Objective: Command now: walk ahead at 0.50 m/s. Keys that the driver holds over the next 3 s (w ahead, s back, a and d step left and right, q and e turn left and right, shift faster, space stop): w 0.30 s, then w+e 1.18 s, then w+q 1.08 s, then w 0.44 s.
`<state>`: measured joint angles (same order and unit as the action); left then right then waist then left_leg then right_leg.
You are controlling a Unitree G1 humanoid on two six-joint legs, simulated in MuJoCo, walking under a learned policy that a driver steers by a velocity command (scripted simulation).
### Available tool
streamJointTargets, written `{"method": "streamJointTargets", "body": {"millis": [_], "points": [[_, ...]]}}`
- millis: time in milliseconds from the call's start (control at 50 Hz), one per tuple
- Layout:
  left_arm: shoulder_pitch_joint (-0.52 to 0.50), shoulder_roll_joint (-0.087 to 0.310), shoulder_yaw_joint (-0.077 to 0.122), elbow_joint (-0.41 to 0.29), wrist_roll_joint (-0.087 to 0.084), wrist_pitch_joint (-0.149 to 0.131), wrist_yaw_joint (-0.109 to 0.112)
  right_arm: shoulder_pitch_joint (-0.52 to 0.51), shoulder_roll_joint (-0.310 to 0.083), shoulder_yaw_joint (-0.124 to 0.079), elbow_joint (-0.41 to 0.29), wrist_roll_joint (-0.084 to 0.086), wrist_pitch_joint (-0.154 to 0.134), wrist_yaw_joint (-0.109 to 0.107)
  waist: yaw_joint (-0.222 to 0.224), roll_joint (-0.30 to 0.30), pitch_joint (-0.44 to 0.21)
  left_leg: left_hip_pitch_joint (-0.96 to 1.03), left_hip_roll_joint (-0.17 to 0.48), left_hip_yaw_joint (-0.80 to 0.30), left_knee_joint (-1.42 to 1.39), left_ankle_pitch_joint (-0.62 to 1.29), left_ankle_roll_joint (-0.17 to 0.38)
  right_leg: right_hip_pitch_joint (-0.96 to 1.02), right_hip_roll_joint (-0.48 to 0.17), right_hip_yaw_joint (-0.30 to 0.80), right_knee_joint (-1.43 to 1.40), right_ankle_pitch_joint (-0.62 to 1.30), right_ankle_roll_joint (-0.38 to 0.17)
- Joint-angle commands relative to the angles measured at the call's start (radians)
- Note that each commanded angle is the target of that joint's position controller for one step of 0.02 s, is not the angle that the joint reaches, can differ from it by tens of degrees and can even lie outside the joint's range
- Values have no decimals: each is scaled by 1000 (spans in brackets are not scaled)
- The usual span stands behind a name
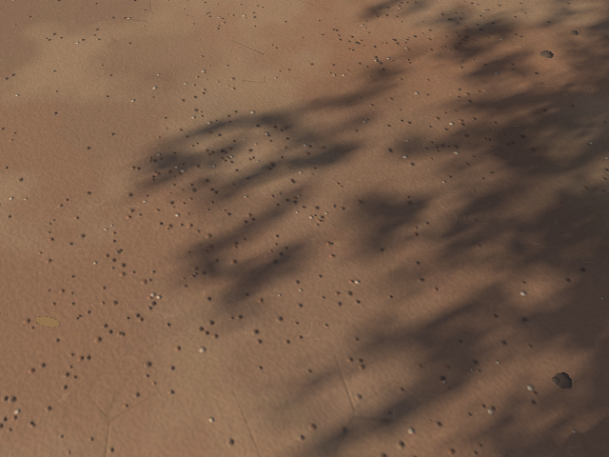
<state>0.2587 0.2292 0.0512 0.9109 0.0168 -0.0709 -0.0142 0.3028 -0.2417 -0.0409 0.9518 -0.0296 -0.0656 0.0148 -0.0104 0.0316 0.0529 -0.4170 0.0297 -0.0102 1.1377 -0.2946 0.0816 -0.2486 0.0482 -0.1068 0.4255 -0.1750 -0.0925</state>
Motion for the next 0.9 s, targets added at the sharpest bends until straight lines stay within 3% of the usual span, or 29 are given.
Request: {"method": "streamJointTargets", "body": {"millis": [20, 100, 160, 260, 320, 340, 360, 380, 400, 420, 440, 460, 480, 500, 540, 580, 620, 700, 800, 860, 900], "points": [[74, 81, 13, 0, -8, -31, 1, 70, -31, -7, -25, -10, 17, 14, -24, -90, -21, -106, 60, -8, -17, 66, -20, 65, -261, 257, -282, 158, -118], [150, 88, 11, 39, -12, -34, 2, -105, -33, -3, -78, -7, 24, 18, 5, -83, 31, -239, 88, 29, -183, 204, -54, 117, -233, 192, -320, 216, -115], [192, 85, 6, 59, -12, -34, 5, -221, -15, 8, -110, 2, 20, 19, 33, -88, 43, -222, 70, 58, -364, 289, -63, 147, -213, 151, -314, 281, -100], [268, 94, 4, 100, -1, -28, 18, -344, -22, 12, -147, 5, 14, 16, 68, -97, 58, -207, 34, 81, -521, 286, -38, 284, -254, 145, -271, 385, -104], [255, 105, 7, 113, 7, -21, 29, -331, -40, 3, -152, 4, 2, 11, 43, -97, 53, -135, 5, 81, -581, 181, 2, 346, -282, 153, -186, 551, -94], [235, 114, 9, 113, 9, -19, 30, -267, -50, -5, -135, 4, -5, 6, 9, -101, 25, -41, -24, 87, -607, 140, 17, 342, -277, 153, -109, 681, -83], [213, 121, 9, 111, 7, -16, 28, -134, -66, -16, -91, 1, -15, -2, -49, -85, -41, 121, -55, 100, -667, 147, 36, 317, -250, 139, 39, 752, -68], [200, 108, 4, 100, -1, -17, 25, 46, -112, -34, -37, -15, -28, -14, -116, -47, -150, 384, 1, 40, -686, 170, 69, 179, -203, 113, 252, 621, -49], [241, 30, -18, 56, -35, -20, 16, 185, -217, -61, -26, -43, -34, -28, -128, 113, -305, 690, 294, -325, -728, 30, 144, -125, -94, 52, 600, 194, -7], [303, 45, -6, 69, -40, -13, 22, 167, -232, -69, -26, -17, -17, -18, -95, 202, -383, 744, 432, -631, -849, 6, 212, -307, 18, 91, 825, -347, -4], [227, 107, 14, 70, -19, -4, 26, 62, -164, -54, -45, 3, -9, -13, -61, 58, -235, 608, 383, -504, -867, -48, 179, -360, -57, 159, 865, -273, -16], [164, 82, 11, 56, -15, -6, 19, -21, -99, -37, -58, 8, -14, -11, -41, 16, -114, 459, 342, -372, -913, -22, 152, -358, -95, 162, 830, -191, -14], [144, 55, 10, 56, -12, -1, 15, -61, -62, -27, -58, 6, -21, -11, -14, 8, -52, 359, 297, -268, -953, 32, 111, -327, -124, 159, 780, -143, -12], [138, 49, 14, 53, 5, 12, 8, -63, -40, -20, -45, 10, -28, -17, 8, 32, -22, 296, 262, -187, -972, 97, 83, -297, -142, 159, 746, -122, -4], [150, 22, 14, 54, 15, 39, -7, -34, -32, -17, -27, 13, -45, -23, 32, 37, -21, 259, 238, -91, -988, 200, 68, -273, -144, 145, 740, -90, 11], [100, 14, 16, 31, 13, 53, -15, -2, -50, -22, -12, 20, -59, -25, 42, 30, -7, 271, 230, -17, -1005, 263, 67, -332, -155, 134, 722, -31, 21], [30, 15, 17, 3, 12, 60, -20, 27, -54, -23, -2, 16, -62, -27, 36, 29, 11, 288, 220, 43, -1015, 295, 64, -400, -164, 123, 682, 40, 30], [-119, 5, 7, -55, 10, 57, -32, 66, -50, -18, 15, 13, -61, -31, 14, 26, 48, 313, 193, 146, -1012, 378, 56, -423, -152, 78, 461, 169, 39], [-258, 9, -4, -117, 17, 53, -42, 148, -82, -25, 44, 9, -49, -44, -23, 29, 65, 451, 236, 218, -966, 523, 52, -390, -120, -10, 262, 149, -3], [-232, 30, 6, -122, 20, 53, -40, 143, -109, -32, 47, 4, -32, -53, 6, 54, 33, 529, 251, 267, -828, 865, 39, -300, -55, -58, 219, 16, -57], [-99, 59, 25, -87, 21, 50, -31, 127, -142, -43, 40, 2, -13, -54, 64, 71, -49, 541, 253, 285, -589, 1056, 34, -147, 19, -82, 192, -87, -104]]}}
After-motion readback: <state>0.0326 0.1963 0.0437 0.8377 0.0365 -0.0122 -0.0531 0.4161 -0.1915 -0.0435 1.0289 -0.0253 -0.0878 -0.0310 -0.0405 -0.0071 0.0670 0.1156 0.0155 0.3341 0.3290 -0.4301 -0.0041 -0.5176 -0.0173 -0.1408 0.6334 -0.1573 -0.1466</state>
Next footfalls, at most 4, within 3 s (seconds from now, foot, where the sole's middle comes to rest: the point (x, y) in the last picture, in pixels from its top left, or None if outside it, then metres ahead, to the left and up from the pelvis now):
0.38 left None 0.38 0.11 -0.78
0.94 right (376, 395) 0.62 -0.11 -0.78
1.48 left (371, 265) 0.98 -0.13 -0.78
1.92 right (478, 258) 1.00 -0.42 -0.78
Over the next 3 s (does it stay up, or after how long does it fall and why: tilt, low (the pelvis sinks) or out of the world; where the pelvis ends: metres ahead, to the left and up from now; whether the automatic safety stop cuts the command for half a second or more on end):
stays up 1.49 -0.42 -0.02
